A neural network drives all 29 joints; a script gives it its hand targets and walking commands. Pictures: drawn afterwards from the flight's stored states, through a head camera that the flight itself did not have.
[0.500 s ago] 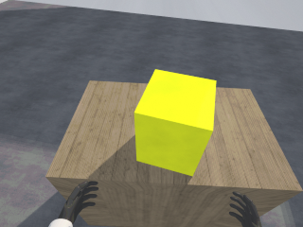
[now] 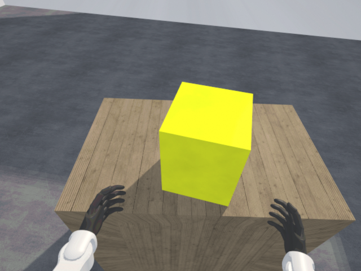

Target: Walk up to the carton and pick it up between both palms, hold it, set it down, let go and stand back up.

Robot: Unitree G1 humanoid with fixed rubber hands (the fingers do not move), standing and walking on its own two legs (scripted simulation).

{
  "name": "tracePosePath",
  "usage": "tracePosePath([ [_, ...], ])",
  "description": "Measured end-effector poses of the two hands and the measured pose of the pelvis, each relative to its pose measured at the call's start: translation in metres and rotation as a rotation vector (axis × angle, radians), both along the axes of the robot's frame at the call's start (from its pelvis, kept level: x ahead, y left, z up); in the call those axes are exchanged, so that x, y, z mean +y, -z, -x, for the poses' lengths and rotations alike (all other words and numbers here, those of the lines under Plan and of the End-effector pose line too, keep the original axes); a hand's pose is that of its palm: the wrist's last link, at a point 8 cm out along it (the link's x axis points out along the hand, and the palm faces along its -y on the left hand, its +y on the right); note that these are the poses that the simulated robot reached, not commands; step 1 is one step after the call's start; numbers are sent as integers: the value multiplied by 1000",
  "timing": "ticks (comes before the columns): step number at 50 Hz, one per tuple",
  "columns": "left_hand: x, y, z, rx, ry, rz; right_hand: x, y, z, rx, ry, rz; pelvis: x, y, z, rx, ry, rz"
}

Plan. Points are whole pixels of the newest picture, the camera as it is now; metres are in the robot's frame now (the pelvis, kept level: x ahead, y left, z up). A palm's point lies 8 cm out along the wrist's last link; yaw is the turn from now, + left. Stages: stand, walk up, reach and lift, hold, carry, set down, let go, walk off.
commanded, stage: reach and lift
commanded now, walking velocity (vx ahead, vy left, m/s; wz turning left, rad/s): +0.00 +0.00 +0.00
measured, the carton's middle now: (205, 144) +0.45 -0.05 +0.01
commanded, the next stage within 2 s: none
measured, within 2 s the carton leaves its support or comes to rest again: neither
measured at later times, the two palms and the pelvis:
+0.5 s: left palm (104, 179) +0.31 +0.19 +0.04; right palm (294, 201) +0.27 -0.24 +0.04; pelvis +0.00 -0.01 +0.00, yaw +0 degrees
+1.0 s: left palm (117, 138) +0.39 +0.17 +0.09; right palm (300, 166) +0.33 -0.25 +0.09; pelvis -0.01 -0.01 +0.01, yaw +0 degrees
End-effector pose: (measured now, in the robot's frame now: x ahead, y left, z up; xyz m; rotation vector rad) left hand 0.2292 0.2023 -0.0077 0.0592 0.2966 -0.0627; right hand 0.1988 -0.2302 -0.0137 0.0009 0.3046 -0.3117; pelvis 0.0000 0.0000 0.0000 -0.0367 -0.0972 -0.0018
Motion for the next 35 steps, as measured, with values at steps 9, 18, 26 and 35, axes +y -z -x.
tracePosePath([
  [9,-9,-13,-32,-12,-4,16,-9,-22,-31,-27,-12,14,-7,-2,-2,9,-1,-4],
  [18,-13,-34,-59,-14,-7,17,-8,-39,-55,-45,-22,1,-12,-4,-3,19,-1,-6],
  [26,-14,-52,-81,-16,-4,18,-7,-55,-72,-65,-21,-8,-13,-5,-2,29,-4,-9],
  [35,-22,-70,-110,-16,23,17,-15,-75,-89,-79,-10,-7,-12,-5,1,48,0,-11],
])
